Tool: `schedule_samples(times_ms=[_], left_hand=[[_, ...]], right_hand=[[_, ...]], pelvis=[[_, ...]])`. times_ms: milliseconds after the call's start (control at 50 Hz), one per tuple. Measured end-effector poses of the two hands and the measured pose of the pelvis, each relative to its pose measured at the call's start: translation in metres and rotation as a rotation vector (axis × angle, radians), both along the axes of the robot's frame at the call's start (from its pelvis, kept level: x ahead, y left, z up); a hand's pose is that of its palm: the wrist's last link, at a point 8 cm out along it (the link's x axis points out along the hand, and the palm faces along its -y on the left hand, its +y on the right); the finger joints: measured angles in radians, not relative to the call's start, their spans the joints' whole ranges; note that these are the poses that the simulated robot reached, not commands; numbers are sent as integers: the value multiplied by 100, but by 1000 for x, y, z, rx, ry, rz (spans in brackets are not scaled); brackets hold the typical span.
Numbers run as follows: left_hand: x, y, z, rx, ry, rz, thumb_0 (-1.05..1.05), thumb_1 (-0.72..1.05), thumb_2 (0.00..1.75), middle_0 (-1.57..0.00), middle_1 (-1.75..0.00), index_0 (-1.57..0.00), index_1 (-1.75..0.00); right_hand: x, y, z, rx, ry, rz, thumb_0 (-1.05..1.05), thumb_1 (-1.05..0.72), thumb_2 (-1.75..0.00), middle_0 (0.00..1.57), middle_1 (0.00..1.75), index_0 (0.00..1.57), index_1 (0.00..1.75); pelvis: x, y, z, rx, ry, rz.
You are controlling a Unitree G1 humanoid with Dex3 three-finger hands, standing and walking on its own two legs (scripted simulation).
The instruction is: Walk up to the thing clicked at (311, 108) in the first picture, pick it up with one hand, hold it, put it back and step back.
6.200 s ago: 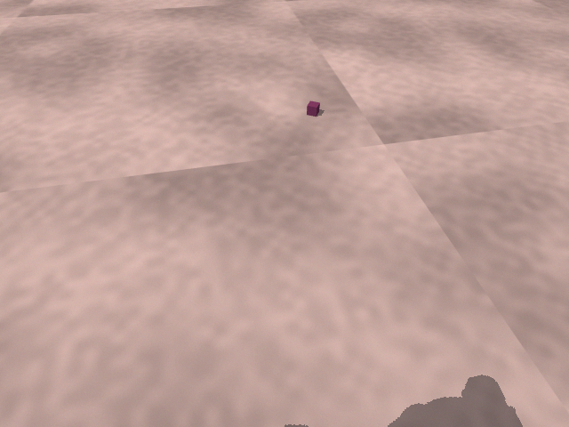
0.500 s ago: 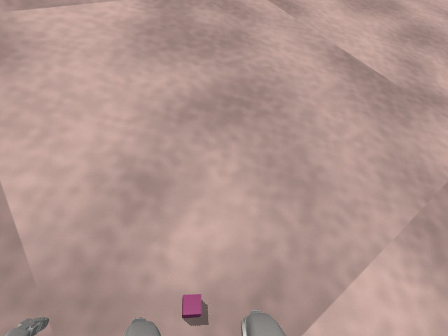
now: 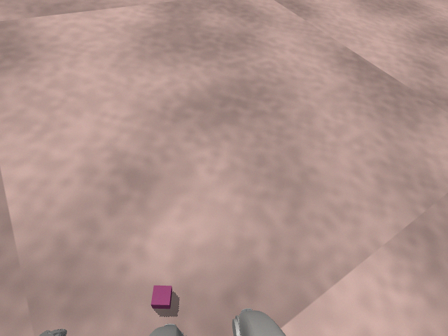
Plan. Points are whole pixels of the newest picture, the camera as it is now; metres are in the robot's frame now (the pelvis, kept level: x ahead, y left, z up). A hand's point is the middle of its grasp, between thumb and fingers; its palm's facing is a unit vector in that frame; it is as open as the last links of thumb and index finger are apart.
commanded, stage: walk up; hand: left
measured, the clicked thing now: (162, 297) +0.35 +0.18 -0.71
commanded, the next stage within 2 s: none
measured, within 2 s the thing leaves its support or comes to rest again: neither
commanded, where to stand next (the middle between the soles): +0.05 -0.13 m, yaw +4 degrees
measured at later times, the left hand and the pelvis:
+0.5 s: hand out of the picture -0.02 +0.07 -0.14, palm faces +0.03 -0.92 -0.39, open 7.4 cm; pelvis -0.01 -0.20 +0.00, yaw +0 degrees
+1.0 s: hand out of the picture +0.06 +0.12 -0.15, palm faces +0.09 -0.91 -0.41, open 7.4 cm; pelvis +0.02 -0.16 +0.00, yaw +5 degrees
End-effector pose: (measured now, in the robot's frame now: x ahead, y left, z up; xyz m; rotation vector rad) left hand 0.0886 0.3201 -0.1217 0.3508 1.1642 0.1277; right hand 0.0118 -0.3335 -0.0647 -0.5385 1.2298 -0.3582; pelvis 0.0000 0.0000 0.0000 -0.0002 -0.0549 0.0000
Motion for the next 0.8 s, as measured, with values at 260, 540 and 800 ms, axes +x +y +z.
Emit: schedule_samples(times_ms=[260, 540, 800], left_hand=[[-23, -104, -15, 17, -6, 18, 0, 91, 90, -20, -30, -20, -30], [-121, -208, 34, 89, 119, 179, 1, 90, 90, -21, -30, -21, -30], [-110, -169, 35, 158, 132, 224, 0, 90, 90, -20, -30, -21, -30]], right_hand=[[-15, -177, 23, -143, -51, 21, 1, -90, -89, 21, 30, 21, 30], [43, -188, -45, 206, -25, 70, 1, -90, -89, 20, 30, 20, 29], [126, -138, -57, 267, -15, 181, 1, -90, -89, 21, 30, 20, 30]], pelvis=[[-25, -129, -20, 5, 10, -32], [-10, -199, 7, -5, 20, 12], [11, -177, 0, 23, 45, 90]])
